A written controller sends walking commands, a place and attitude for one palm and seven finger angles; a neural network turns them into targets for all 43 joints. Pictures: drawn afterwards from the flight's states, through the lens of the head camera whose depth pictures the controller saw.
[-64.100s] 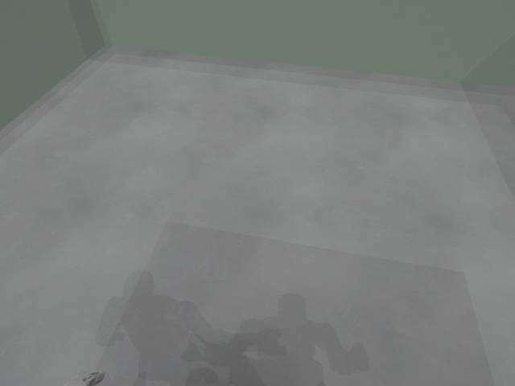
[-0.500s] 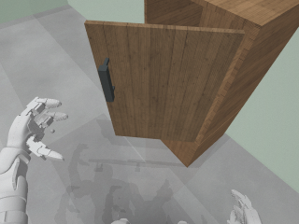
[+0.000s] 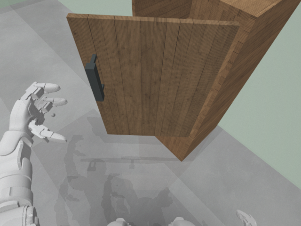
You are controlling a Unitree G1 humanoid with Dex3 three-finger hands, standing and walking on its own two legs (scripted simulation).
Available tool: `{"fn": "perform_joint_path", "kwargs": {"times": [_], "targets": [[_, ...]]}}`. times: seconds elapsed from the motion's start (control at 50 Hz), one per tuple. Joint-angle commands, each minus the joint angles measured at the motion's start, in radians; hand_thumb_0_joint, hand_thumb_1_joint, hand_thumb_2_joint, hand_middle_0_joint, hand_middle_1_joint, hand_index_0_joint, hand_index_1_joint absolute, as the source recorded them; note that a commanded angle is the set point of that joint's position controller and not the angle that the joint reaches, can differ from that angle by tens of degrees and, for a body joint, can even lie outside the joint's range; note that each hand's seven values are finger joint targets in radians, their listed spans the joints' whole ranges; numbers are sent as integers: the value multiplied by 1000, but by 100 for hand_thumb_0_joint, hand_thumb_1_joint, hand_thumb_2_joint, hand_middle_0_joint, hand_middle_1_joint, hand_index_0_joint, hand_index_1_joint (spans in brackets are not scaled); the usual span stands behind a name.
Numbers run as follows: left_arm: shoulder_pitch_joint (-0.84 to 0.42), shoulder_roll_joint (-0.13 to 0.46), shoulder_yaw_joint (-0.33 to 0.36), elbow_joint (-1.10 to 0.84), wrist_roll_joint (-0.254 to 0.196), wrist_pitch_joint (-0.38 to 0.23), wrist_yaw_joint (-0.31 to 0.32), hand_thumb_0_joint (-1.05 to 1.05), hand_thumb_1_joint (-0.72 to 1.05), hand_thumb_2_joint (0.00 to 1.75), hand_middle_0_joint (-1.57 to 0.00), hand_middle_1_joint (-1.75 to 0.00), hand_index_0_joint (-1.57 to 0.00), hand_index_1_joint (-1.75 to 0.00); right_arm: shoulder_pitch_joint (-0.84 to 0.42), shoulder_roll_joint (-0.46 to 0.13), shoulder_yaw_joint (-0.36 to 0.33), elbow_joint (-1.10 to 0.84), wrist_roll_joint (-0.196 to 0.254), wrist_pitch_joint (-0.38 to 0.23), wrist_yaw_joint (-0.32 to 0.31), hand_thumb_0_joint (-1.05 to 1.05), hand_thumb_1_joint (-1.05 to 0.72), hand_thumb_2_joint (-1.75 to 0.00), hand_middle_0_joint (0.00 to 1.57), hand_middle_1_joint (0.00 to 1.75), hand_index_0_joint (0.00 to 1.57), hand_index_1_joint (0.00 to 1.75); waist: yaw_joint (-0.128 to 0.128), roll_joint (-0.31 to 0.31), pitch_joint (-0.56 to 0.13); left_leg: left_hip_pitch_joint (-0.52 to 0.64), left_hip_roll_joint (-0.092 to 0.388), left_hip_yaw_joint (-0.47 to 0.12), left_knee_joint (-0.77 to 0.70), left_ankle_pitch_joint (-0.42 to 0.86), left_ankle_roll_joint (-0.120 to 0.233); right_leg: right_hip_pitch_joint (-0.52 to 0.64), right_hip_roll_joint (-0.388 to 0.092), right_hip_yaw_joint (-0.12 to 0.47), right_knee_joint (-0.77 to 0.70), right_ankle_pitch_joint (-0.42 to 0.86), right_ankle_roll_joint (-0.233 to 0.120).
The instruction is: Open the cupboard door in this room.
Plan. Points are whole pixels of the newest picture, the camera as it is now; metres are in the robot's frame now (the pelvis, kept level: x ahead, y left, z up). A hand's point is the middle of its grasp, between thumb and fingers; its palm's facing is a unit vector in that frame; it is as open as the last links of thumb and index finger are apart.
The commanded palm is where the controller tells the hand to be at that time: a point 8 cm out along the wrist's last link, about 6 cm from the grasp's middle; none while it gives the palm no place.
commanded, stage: move the hooked fingers beside the handle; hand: left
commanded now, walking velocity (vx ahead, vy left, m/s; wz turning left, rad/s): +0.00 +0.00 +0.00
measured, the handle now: (97, 78) +0.51 +0.17 +0.06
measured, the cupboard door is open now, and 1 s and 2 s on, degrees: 45 45 45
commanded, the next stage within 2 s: slide the fingers in behind the handle in 1.64 s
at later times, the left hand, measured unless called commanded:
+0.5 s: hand (62, 98) +0.43 +0.25 +0.07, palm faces -0.02 -1.00 +0.01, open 14.0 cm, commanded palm +0.41 +0.30 +0.07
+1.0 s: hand (71, 86) +0.48 +0.24 +0.06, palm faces -0.03 -1.00 +0.00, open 13.9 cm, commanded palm +0.45 +0.29 +0.06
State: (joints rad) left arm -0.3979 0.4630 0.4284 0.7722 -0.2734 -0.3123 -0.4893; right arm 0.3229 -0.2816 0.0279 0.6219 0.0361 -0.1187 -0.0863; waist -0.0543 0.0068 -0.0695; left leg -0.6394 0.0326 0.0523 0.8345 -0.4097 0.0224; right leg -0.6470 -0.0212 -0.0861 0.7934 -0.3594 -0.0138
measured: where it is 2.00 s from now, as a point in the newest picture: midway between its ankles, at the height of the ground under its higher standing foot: outside the picture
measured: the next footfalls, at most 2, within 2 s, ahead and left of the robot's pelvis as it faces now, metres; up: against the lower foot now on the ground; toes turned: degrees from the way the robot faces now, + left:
none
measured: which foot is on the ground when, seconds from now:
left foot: down 0.00-1.00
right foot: down 0.00-1.00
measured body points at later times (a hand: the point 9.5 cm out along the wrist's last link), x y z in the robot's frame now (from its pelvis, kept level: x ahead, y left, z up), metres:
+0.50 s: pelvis +0.00 +0.01 -0.01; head +0.09 +0.02 +0.43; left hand +0.42 +0.31 +0.07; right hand +0.06 -0.27 -0.11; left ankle +0.00 +0.10 -0.70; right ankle +0.02 -0.11 -0.70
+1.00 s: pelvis +0.00 +0.01 -0.01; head +0.12 +0.03 +0.42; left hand +0.47 +0.29 +0.07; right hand +0.01 -0.26 -0.12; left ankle +0.00 +0.10 -0.70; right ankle +0.02 -0.11 -0.70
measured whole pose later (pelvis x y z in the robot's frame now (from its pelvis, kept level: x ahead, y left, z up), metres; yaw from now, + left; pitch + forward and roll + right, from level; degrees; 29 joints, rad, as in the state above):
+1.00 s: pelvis +0.00 +0.01 -0.01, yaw -2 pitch +19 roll -2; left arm -0.77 0.58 0.46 1.11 -0.17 -0.36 -0.43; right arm 0.40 -0.28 0.03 0.61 0.01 0.06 -0.04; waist -0.14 0.01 -0.09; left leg -0.81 0.06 0.07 0.93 -0.45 0.04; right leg -0.81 0.00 -0.07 0.86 -0.37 0.00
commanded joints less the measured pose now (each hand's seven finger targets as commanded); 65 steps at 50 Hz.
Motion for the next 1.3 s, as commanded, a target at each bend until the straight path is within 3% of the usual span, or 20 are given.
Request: {"fn": "perform_joint_path", "kwargs": {"times": [0.0, 0.18, 0.28, 0.42, 0.5, 0.6, 0.64, 0.66, 0.68, 0.72, 0.8, 0.86, 0.9, 0.92, 1.0, 1.06, 1.1, 1.18, 1.24, 1.28], "targets": [[-333, 302, 66, -160, -6, -66, 13, 0, -50, 30, -30, -120, -30, -120, 60, -163, -61, -106, 3, -20, -6, 0, -90, -90, 20, 30, 20, 30, 0, 88, -336, 176, -19, -65, -103, 339, 0, 162, 30, 48, -71, 282, -8], [-452, 329, 74, -70, 15, -83, 34, 0, -50, 30, -30, -120, -30, -120, 89, -171, -63, -97, -4, 26, 4, 0, -90, -90, 20, 30, 20, 30, -17, 38, -347, 140, -16, -63, -82, 336, 3, 155, 32, 50, -57, 293, -5], [-508, 322, 53, -80, 26, -112, 22, 0, -50, 30, -30, -120, -30, -120, 102, -165, -65, -96, -6, 45, 8, 0, -90, -90, 20, 30, 20, 30, -22, 132, -400, 196, -13, -70, -65, 408, 0, 126, 36, 52, -42, 315, -11], [-573, 317, 44, 39, 31, -95, 29, 0, -50, 30, -30, -120, -30, -120, 124, -173, -63, -74, -8, 75, 12, 0, -90, -90, 20, 30, 20, 30, -45, 71, -364, 161, -9, -77, -58, 360, 0, 78, 42, 42, -42, 277, -5], [-623, 361, 65, 19, 51, -115, 40, 0, -50, 30, -30, -120, -30, -120, 141, -175, -64, -75, -13, 90, 17, 0, -90, -90, 20, 30, 20, 30, -36, 122, -432, 189, -9, -81, -46, 404, -3, 85, 44, 46, -26, 295, -8], [-681, 382, 70, 116, 63, -114, 48, 0, -50, 30, -30, -120, -30, -120, 157, -181, -59, -65, -13, 111, 17, 0, -90, -90, 20, 30, 20, 30, -61, 65, -387, 119, -7, -75, -34, 353, 4, 70, 48, 49, -24, 280, -3], [-725, 378, 55, 142, 73, -110, 48, 0, -50, 30, -30, -120, -30, -120, 159, -183, -57, -63, -15, 116, 18, 0, -90, -90, 20, 30, 20, 30, -73, 90, -369, 106, -8, -78, -30, 309, 5, 39, 47, 50, -25, 243, -4], [-745, 399, 63, 138, 77, -113, 51, 0, -50, 30, -30, -120, -30, -120, 165, -186, -58, -63, -16, 118, 18, 0, -90, -90, 20, 30, 20, 30, -75, 81, -387, 100, -8, -80, -27, 310, 6, 49, 47, 53, -21, 246, -4], [-753, 421, 77, 114, 81, -124, 50, 0, -50, 30, -30, -120, -30, -120, 169, -186, -60, -67, -18, 120, 18, 0, -90, -90, 20, 30, 20, 30, -63, 132, -424, 126, -9, -78, -16, 348, 4, 52, 48, 54, -8, 267, -10], [-771, 407, 67, 112, 85, -130, 49, 0, -50, 30, -30, -120, -30, -120, 177, -181, -58, -65, -21, 125, 23, 0, -90, -90, 20, 30, 20, 30, -69, 152, -463, 165, -5, -85, -8, 390, -2, 38, 50, 51, -3, 283, -7], [-786, 399, 57, 177, 84, -115, 45, 0, -50, 30, -30, -120, -30, -120, 199, -187, -56, -59, -20, 138, 26, 0, -90, -90, 20, 30, 20, 30, -86, 96, -440, 131, -1, -84, 0, 383, 5, 26, 58, 48, -2, 283, -2], [-770, 404, 59, 179, 94, -104, 52, 0, -50, 30, -30, -120, -30, -120, 205, -188, -58, -63, -22, 148, 29, 0, -90, -90, 20, 30, 20, 30, -78, 130, -432, 121, -1, -83, -1, 379, 2, 13, 54, 46, 2, 276, -5], [-751, 415, 74, 142, 94, -111, 55, 0, -50, 30, -30, -120, -30, -120, 211, -187, -60, -74, -25, 154, 34, 0, -90, -90, 20, 30, 20, 30, -63, 156, -491, 170, 2, -84, 4, 437, -2, 20, 58, 45, 9, 298, -6], [-752, 389, 61, 114, 88, -114, 58, 0, -50, 30, -30, -120, -30, -120, 210, -183, -64, -78, -25, 156, 37, 0, -90, -90, 20, 30, 20, 30, -66, 143, -506, 180, 2, -84, 7, 445, -2, 23, 59, 43, 9, 305, -3], [-680, 437, 116, 109, 84, -113, 67, 0, -50, 30, -30, -120, -30, -120, 209, -184, -64, -96, -24, 165, 40, 0, -90, -90, 20, 30, 20, 30, -45, 93, -488, 112, -3, -68, -3, 435, 7, 100, 62, 51, 7, 352, -3], [-693, 430, 105, 104, 91, -115, 72, 0, -50, 30, -30, -120, -30, -120, 201, -181, -64, -96, -20, 170, 37, 0, -90, -90, 20, 30, 20, 30, -57, 91, -433, 89, -3, -64, -9, 379, 9, 76, 61, 51, -3, 313, 0], [-726, 428, 97, 66, 90, -131, 72, 0, -50, 30, -30, -120, -30, -120, 201, -179, -63, -93, -21, 169, 35, 0, -90, -90, 20, 30, 20, 30, -58, 145, -464, 140, -3, -69, -9, 395, 6, 62, 64, 52, -2, 304, -5], [-737, 342, 37, 39, 71, -141, 65, 0, -50, 30, -30, -120, -30, -120, 195, -172, -66, -81, -19, 161, 34, 0, -90, -90, 20, 30, 20, 30, -77, 170, -467, 208, 3, -81, 1, 451, 2, 16, 64, 43, -4, 306, -8], [-714, 324, 27, 101, 72, -118, 66, 0, -50, 30, -30, -120, -30, -120, 190, -176, -65, -71, -17, 162, 34, 0, -90, -90, 20, 30, 20, 30, -77, 119, -422, 175, 3, -84, -9, 407, 0, 6, 62, 38, -12, 281, -4], [-720, 329, 28, 76, 70, -119, 71, 0, -50, 30, -30, -120, -30, -120, 187, -176, -64, -76, -18, 160, 33, 0, -90, -90, 20, 30, 20, 30, -68, 139, -438, 181, -1, -85, -9, 425, 1, 18, 59, 38, -5, 291, -9]]}}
